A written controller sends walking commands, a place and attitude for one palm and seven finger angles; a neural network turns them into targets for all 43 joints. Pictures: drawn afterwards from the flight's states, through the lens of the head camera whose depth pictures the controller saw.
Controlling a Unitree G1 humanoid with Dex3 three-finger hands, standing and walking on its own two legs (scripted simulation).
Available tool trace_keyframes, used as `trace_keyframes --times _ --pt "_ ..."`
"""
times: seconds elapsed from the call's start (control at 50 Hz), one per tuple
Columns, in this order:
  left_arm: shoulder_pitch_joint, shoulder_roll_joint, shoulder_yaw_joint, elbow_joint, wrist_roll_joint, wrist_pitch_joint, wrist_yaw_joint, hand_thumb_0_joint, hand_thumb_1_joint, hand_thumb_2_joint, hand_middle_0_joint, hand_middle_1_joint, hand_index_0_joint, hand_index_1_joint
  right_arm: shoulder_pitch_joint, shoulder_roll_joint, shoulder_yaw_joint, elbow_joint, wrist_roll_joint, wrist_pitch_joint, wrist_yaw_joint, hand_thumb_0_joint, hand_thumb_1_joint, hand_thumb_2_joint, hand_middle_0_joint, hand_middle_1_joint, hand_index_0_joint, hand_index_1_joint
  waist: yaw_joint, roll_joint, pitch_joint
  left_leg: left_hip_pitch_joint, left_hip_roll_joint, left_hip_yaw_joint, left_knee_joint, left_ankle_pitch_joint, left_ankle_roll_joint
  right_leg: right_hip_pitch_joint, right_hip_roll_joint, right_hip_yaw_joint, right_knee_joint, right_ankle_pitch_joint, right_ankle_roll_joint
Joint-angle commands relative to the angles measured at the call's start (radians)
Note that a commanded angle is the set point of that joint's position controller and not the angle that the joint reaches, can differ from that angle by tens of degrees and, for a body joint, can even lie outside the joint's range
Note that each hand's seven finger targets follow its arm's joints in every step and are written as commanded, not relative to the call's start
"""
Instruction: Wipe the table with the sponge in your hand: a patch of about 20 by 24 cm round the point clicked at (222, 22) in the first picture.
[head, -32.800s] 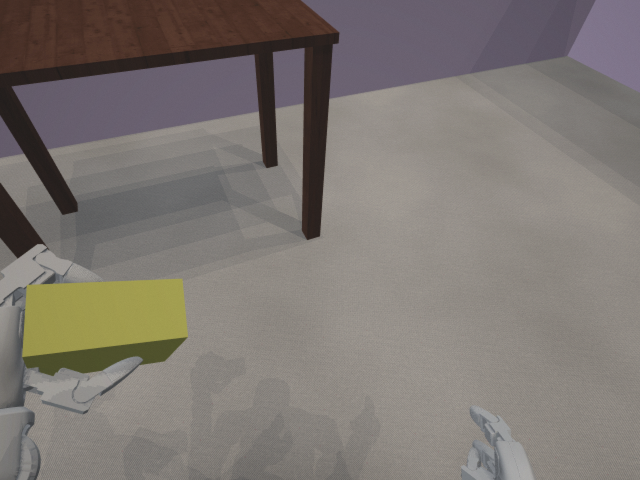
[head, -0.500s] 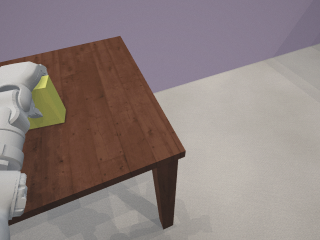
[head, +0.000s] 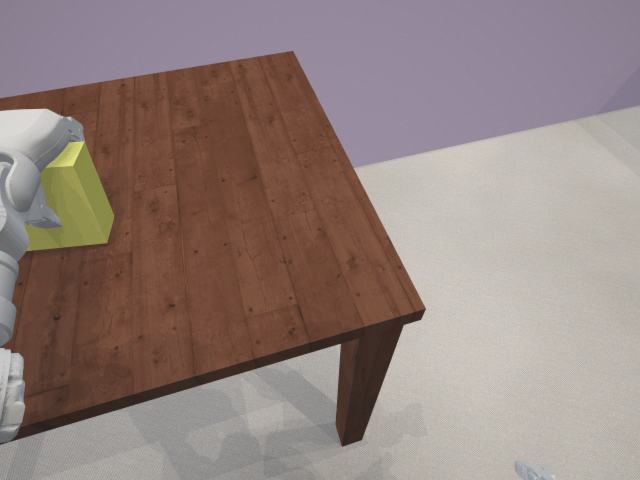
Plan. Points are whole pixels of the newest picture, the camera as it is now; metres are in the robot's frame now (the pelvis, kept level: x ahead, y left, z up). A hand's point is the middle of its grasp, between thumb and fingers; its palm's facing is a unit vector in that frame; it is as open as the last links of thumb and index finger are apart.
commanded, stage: wipe back along the first lane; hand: left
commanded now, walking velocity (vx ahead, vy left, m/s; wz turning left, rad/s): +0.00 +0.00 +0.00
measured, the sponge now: (54, 210) +0.39 +0.37 +0.11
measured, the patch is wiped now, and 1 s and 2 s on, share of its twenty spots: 0.95 0.95 0.95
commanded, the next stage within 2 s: lift the sponge slowly off the table in 1.54 s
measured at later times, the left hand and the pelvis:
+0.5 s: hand (62, 208) +0.36 +0.33 +0.15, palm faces +0.01 +0.02 -1.00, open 10.0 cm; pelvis -0.02 +0.01 +0.00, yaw +0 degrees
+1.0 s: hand (57, 245) +0.31 +0.31 +0.15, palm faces +0.02 +0.01 -1.00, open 10.0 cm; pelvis -0.01 -0.02 +0.00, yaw -1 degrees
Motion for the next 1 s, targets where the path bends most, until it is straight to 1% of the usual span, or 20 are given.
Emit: trace_keyframes --times 0.0,0.04,0.08,0.12,0.18,0.24,0.38,0.44,0.48,0.54,0.58,0.6,0.68,0.7,0.74,0.78,0.82,0.88,0.9,0.98 --pt "-0.39 0.256 0.076 -0.272 -0.017 -0.02 0.054 0.0 0.1 1.3 -1.2 -1.6 -1.2 -1.6 0.011 -0.145 -0.047 -0.099 -0.002 -0.02 0.002 0.0 -0.9 -0.9 0.2 0.3 0.2 0.3 -0.02 0.104 -0.396 0.25 0.083 -0.057 0.026 0.781 -0.118 0.089 0.037 0.001 0.036 0.26 -0.07" --pt "-0.355 0.204 0.05 -0.296 -0.034 -0.01 0.065 0.0 0.1 1.3 -1.2 -1.6 -1.2 -1.6 0.008 -0.142 -0.049 -0.102 -0.002 -0.019 0.011 0.0 -0.9 -0.9 0.2 0.3 0.2 0.3 -0.018 0.081 -0.388 0.256 0.085 -0.063 0.026 0.776 -0.121 0.08 0.039 0.0 0.033 0.247 -0.068" --pt "-0.288 0.227 0.099 -0.314 -0.057 0.005 0.077 0.0 0.1 1.3 -1.2 -1.6 -1.2 -1.6 -0.008 -0.148 -0.048 -0.11 -0.003 -0.018 0.016 0.0 -0.9 -0.9 0.2 0.3 0.2 0.3 0.006 0.076 -0.392 0.236 0.086 -0.067 0.015 0.787 -0.128 0.11 0.037 0.003 0.031 0.256 -0.072" --pt "-0.267 0.163 0.058 -0.34 -0.076 0.029 0.087 0.0 0.1 1.3 -1.2 -1.6 -1.2 -1.6 -0.016 -0.139 -0.047 -0.104 -0.002 -0.021 0.024 0.0 -0.9 -0.9 0.2 0.3 0.2 0.3 0.001 0.044 -0.376 0.237 0.088 -0.072 0.014 0.762 -0.128 0.108 0.035 0.0 0.036 0.247 -0.064" --pt "-0.227 0.232 0.136 -0.363 -0.075 0.063 0.108 0.0 0.1 1.3 -1.2 -1.6 -1.2 -1.6 -0.057 -0.15 -0.034 -0.107 -0.004 -0.022 0.027 0.0 -0.9 -0.9 0.2 0.3 0.2 0.3 0.034 0.016 -0.361 0.172 0.079 -0.06 -0.018 0.693 -0.129 0.167 0.033 0.005 0.028 0.25 -0.075" --pt "-0.211 0.159 0.076 -0.408 -0.057 0.107 0.124 0.0 0.1 1.3 -1.2 -1.6 -1.2 -1.6 -0.077 -0.136 -0.031 -0.102 -0.006 -0.031 0.037 0.0 -0.9 -0.9 0.2 0.3 0.2 0.3 0.026 0.003 -0.352 0.186 0.086 -0.068 -0.018 0.707 -0.134 0.162 0.032 0.001 0.033 0.243 -0.068" --pt "-0.154 0.143 0.065 -0.477 -0.044 0.201 0.113 0.0 0.1 1.3 -1.2 -1.6 -1.2 -1.6 -0.154 -0.128 -0.011 -0.126 -0.003 -0.041 0.036 0.0 -0.9 -0.9 0.2 0.3 0.2 0.3 0.039 0.028 -0.307 0.15 0.08 -0.06 -0.055 0.557 -0.128 0.183 0.034 0.007 0.016 0.176 -0.079" --pt "-0.11 0.138 0.051 -0.46 -0.037 0.231 0.1 0.0 0.1 1.3 -1.2 -1.6 -1.2 -1.6 -0.16 -0.126 -0.007 -0.118 -0.007 -0.042 0.028 0.0 -0.9 -0.9 0.2 0.3 0.2 0.3 0.035 -0.007 -0.28 0.128 0.068 -0.032 -0.065 0.477 -0.116 0.203 0.031 0.004 0.01 0.171 -0.078" --pt "-0.086 0.168 0.083 -0.476 -0.04 0.24 0.09 0.0 0.1 1.3 -1.2 -1.6 -1.2 -1.6 -0.184 -0.125 0.002 -0.138 -0.007 -0.045 0.024 0.0 -0.9 -0.9 0.2 0.3 0.2 0.3 0.048 0.012 -0.279 0.107 0.064 -0.025 -0.072 0.44 -0.108 0.225 0.031 0.012 0.01 0.171 -0.085" --pt "-0.061 0.119 0.032 -0.503 -0.034 0.249 0.073 0.0 0.1 1.3 -1.2 -1.6 -1.2 -1.6 -0.186 -0.119 0.004 -0.136 -0.007 -0.047 0.018 0.0 -0.9 -0.9 0.2 0.3 0.2 0.3 0.034 0.001 -0.251 0.11 0.063 -0.018 -0.074 0.435 -0.105 0.218 0.028 0.001 0.01 0.173 -0.08" --pt "-0.035 0.15 0.069 -0.534 -0.041 0.254 0.065 0.0 0.1 1.3 -1.2 -1.6 -1.2 -1.6 -0.205 -0.12 0.006 -0.153 -0.007 -0.051 0.018 0.0 -0.9 -0.9 0.2 0.3 0.2 0.3 0.048 0.029 -0.258 0.109 0.066 -0.021 -0.069 0.448 -0.102 0.221 0.03 0.007 0.013 0.177 -0.086" --pt "0.013 0.095 0.027 -0.521 -0.044 0.258 0.061 0.0 0.1 1.3 -1.2 -1.6 -1.2 -1.6 -0.201 -0.111 0.008 -0.151 -0.008 -0.054 0.015 0.0 -0.9 -0.9 0.2 0.3 0.2 0.3 0.038 0.015 -0.235 0.113 0.063 -0.012 -0.064 0.444 -0.095 0.22 0.028 0.003 0.016 0.182 -0.08" --pt "0.067 0.13 0.068 -0.574 -0.055 0.264 0.049 0.0 0.1 1.3 -1.2 -1.6 -1.2 -1.6 -0.221 -0.118 0.009 -0.168 -0.008 -0.057 0.015 0.0 -0.9 -0.9 0.2 0.3 0.2 0.3 0.053 0.029 -0.226 0.092 0.063 -0.014 -0.064 0.428 -0.092 0.225 0.029 0.008 0.017 0.185 -0.085" --pt "0.093 0.072 0.022 -0.597 -0.057 0.265 0.046 0.0 0.1 1.3 -1.2 -1.6 -1.2 -1.6 -0.217 -0.109 0.009 -0.164 -0.008 -0.059 0.014 0.0 -0.9 -0.9 0.2 0.3 0.2 0.3 0.038 0.021 -0.225 0.113 0.062 -0.008 -0.058 0.442 -0.089 0.22 0.028 0.003 0.022 0.191 -0.078" --pt "0.15 0.091 0.053 -0.645 -0.066 0.266 0.044 0.0 0.1 1.3 -1.2 -1.6 -1.2 -1.6 -0.216 -0.114 0.003 -0.171 -0.014 -0.066 0.016 0.0 -0.9 -0.9 0.2 0.3 0.2 0.3 0.051 0.027 -0.246 0.124 0.059 -0.008 -0.047 0.481 -0.09 0.236 0.029 0.006 0.028 0.227 -0.076" --pt "0.22 0.093 0.077 -0.644 -0.085 0.276 0.04 0.0 0.1 1.3 -1.2 -1.6 -1.2 -1.6 -0.234 -0.116 0.008 -0.183 -0.01 -0.067 0.016 0.0 -0.9 -0.9 0.2 0.3 0.2 0.3 0.06 0.013 -0.224 0.099 0.059 -0.005 -0.04 0.467 -0.082 0.241 0.029 0.014 0.032 0.244 -0.078" --pt "0.211 0.057 0.037 -0.647 -0.086 0.284 0.036 0.0 0.1 1.3 -1.2 -1.6 -1.2 -1.6 -0.227 -0.117 0.008 -0.168 -0.01 -0.068 0.012 0.0 -0.9 -0.9 0.2 0.3 0.2 0.3 0.038 -0.022 -0.193 0.091 0.057 0.005 -0.048 0.401 -0.078 0.222 0.028 0.004 0.029 0.222 -0.07" --pt "0.244 0.101 0.088 -0.685 -0.084 0.298 0.041 0.0 0.1 1.3 -1.2 -1.6 -1.2 -1.6 -0.247 -0.121 0.008 -0.181 -0.011 -0.074 0.011 0.0 -0.9 -0.9 0.2 0.3 0.2 0.3 0.058 -0.013 -0.214 0.089 0.054 0.001 -0.04 0.407 -0.07 0.237 0.03 0.019 0.039 0.236 -0.076" --pt "0.287 0.055 0.055 -0.687 -0.089 0.3 0.041 0.0 0.1 1.3 -1.2 -1.6 -1.2 -1.6 -0.24 -0.112 0.01 -0.178 -0.011 -0.077 0.011 0.0 -0.9 -0.9 0.2 0.3 0.2 0.3 0.051 -0.037 -0.211 0.089 0.051 0.006 -0.035 0.419 -0.069 0.244 0.026 0.01 0.047 0.248 -0.069" --pt "0.385 0.077 0.102 -0.71 -0.112 0.311 0.036 0.0 0.1 1.3 -1.2 -1.6 -1.2 -1.6 -0.254 -0.118 0.01 -0.188 -0.01 -0.085 0.012 0.0 -0.9 -0.9 0.2 0.3 0.2 0.3 0.065 -0.048 -0.201 0.076 0.05 0.008 -0.022 0.4 -0.059 0.249 0.029 0.027 0.056 0.279 -0.068"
